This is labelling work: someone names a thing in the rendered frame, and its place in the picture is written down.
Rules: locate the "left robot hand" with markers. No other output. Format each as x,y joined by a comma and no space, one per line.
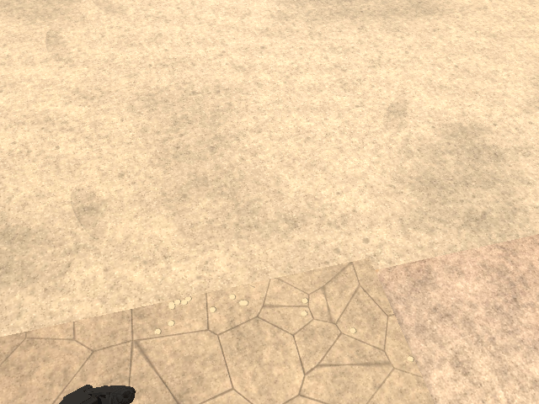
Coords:
114,394

